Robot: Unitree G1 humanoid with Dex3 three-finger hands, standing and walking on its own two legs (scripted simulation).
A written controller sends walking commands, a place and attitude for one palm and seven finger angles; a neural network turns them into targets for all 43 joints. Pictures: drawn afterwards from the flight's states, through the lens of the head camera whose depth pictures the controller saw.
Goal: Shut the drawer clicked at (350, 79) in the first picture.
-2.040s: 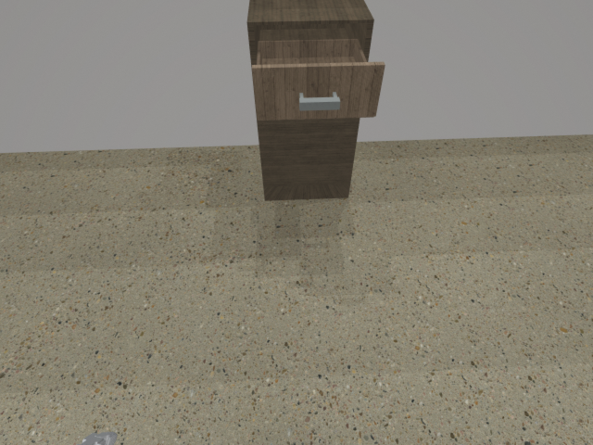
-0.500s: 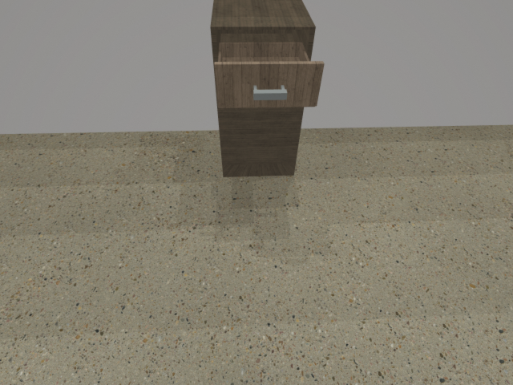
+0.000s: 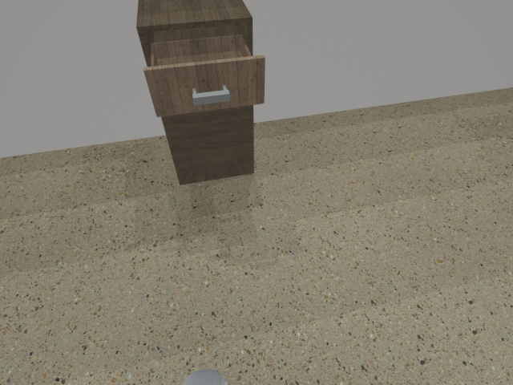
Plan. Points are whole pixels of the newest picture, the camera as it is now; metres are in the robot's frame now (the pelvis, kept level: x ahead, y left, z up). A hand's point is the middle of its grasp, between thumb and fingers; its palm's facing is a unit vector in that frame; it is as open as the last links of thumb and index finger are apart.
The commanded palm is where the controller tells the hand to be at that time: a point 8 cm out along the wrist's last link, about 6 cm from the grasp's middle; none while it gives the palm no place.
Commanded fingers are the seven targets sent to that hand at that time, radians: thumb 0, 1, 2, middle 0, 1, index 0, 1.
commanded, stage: walk to a spot facing it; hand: left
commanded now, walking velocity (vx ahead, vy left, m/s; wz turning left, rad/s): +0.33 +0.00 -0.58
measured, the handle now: (210, 93) +0.91 +0.24 -0.05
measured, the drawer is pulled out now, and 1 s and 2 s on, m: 0.30 0.30 0.30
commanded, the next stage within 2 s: turn to face it in 1.14 s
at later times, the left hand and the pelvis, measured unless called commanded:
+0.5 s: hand (144, 305) +0.28 +0.27 -0.16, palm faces -0.22 -0.95 -0.22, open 7.4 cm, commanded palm none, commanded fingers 0.00 0.90 0.90 -0.20 -0.30 -0.20 -0.30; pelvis +0.17 +0.07 +0.00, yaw -20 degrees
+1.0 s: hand (269, 223) +0.51 +0.03 -0.15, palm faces -0.63 -0.75 -0.20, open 7.4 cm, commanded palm none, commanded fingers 0.00 0.90 0.90 -0.20 -0.30 -0.20 -0.30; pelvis +0.30 -0.04 +0.00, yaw -37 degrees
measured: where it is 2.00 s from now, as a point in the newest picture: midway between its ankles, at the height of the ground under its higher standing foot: (291, 341)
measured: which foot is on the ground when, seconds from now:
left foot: up 0.00-0.28, down 0.30-0.82, up 0.84-1.00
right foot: down 0.00-0.30, up 0.32-0.82, down 0.84-1.00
